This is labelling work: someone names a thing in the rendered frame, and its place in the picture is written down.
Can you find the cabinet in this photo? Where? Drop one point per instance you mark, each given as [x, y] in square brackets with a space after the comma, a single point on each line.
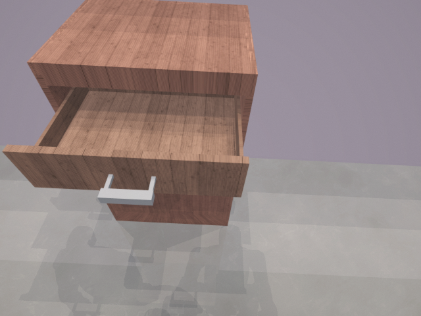
[150, 45]

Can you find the drawer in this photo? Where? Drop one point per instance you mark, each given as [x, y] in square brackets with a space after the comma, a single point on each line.
[191, 142]

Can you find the handle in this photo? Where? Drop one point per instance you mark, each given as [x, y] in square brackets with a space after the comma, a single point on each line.
[124, 196]

